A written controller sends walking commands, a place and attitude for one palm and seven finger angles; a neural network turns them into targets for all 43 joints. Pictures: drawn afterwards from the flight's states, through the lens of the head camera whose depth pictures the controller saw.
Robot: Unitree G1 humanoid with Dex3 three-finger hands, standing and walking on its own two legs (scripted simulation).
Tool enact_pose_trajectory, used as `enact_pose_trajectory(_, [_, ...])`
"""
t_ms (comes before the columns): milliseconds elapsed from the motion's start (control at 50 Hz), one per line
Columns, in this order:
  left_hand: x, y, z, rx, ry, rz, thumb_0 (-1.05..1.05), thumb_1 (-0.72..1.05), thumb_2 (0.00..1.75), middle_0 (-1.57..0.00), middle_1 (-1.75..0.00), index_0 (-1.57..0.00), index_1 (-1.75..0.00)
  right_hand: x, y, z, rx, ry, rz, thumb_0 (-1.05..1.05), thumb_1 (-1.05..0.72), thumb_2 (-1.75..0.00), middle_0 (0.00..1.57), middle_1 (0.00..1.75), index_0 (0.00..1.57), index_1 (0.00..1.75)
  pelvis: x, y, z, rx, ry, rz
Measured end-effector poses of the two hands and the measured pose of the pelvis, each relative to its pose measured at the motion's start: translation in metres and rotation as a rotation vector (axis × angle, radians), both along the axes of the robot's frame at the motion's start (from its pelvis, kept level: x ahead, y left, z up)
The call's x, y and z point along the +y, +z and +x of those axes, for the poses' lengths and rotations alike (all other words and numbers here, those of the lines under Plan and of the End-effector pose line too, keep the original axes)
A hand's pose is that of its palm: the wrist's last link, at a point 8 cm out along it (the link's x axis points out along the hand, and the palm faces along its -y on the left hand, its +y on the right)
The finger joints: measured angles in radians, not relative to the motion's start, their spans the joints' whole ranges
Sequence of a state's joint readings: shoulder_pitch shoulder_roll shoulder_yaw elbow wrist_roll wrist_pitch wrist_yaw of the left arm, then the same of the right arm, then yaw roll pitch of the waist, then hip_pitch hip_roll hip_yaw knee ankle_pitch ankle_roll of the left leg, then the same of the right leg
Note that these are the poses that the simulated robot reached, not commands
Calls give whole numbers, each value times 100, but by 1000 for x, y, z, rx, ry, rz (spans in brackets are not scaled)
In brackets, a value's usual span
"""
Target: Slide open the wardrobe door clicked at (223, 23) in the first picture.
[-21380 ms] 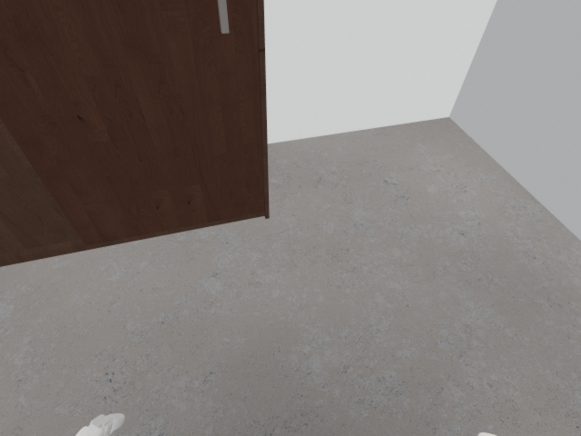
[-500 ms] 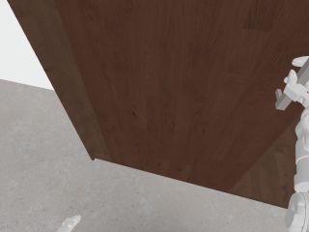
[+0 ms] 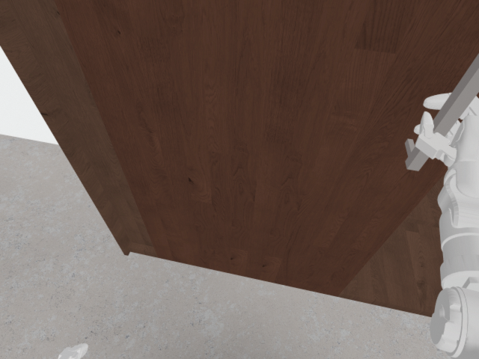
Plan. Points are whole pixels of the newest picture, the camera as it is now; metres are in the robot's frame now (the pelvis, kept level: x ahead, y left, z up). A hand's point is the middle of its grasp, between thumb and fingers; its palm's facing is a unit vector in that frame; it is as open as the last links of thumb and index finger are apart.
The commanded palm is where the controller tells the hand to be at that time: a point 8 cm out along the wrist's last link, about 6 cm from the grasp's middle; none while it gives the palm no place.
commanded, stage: stop walking and hold the door there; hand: right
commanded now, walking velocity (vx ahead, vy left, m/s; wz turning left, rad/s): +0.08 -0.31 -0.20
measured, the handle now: (453, 94) +0.47 -0.27 +0.24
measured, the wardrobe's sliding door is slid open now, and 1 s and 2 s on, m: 0.59 0.58 0.57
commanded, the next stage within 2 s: loosen the grip on the handle in 0.88 s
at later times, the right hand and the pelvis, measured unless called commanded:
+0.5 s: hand (429, 145) +0.43 -0.26 +0.17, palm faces +0.24 +0.96 -0.16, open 5.4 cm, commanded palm +0.40 -0.29 +0.16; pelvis -0.04 -0.05 -0.01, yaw +0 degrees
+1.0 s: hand (432, 144) +0.43 -0.26 +0.17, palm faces +0.19 +0.97 -0.14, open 5.3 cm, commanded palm +0.40 -0.30 +0.17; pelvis -0.03 -0.06 +0.00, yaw -1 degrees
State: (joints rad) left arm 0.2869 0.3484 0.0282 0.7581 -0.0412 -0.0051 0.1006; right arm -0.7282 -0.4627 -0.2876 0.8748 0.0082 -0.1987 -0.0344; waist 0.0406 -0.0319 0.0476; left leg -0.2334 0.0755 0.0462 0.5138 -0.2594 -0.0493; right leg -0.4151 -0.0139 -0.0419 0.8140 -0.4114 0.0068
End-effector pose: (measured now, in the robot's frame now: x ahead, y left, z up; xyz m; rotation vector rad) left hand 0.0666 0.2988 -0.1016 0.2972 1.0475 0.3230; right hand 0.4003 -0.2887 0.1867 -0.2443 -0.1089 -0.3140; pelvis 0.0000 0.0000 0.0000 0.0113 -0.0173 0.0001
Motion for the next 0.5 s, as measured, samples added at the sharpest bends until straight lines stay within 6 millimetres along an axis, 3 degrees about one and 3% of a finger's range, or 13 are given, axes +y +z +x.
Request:
enact_pose_trajectory(100, [-32, 4, 25, -26, -54, 18, 1, 91, 90, -20, -30, -20, -30, -8, -6, 9, -32, 79, 17, -20, -64, -83, 46, 140, 44, 140, -30, -3, 1, -1, -41, -24])
enact_pose_trajectory(180, [-71, -1, 46, -71, -80, 2, 1, 91, 90, -20, -30, -20, -30, -15, -12, 7, -89, 120, 34, -21, -63, -81, 45, 140, 45, 140, -55, -10, -6, -8, -34, -19])
enact_pose_trajectory(280, [-133, 0, 58, -106, -166, -126, 1, 91, 90, -20, -30, -20, -30, -16, -16, 1, -81, 139, 67, -15, -71, -81, 44, 140, 41, 140, -61, -2, -18, 8, -26, 11])
enact_pose_trajectory(340, [-157, -2, 57, -115, -211, -186, 1, 91, 90, -20, -30, -21, -30, -16, -16, 0, -79, 136, 86, -13, -74, -81, 45, 140, 37, 140, -59, -1, -25, 16, -18, 13])
enact_pose_trajectory(420, [-168, -11, 51, -114, -242, -236, 0, 90, 90, -20, -30, -21, -30, -16, -16, -1, -70, 121, 72, -13, -75, -79, 45, 140, 35, 140, -55, -4, -34, 21, -6, 13])
enact_pose_trajectory(500, [-156, -24, 39, -85, -243, -245, 0, 90, 90, -21, -30, -21, -30, -14, -14, -2, -51, 90, 47, -14, -75, -78, 45, 140, 32, 140, -48, -7, -43, 9, -8, 33])
